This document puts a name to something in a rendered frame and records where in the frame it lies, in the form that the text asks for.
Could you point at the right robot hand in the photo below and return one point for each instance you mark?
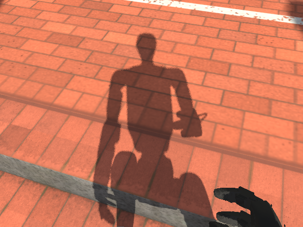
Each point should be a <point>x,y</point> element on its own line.
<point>261,212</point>

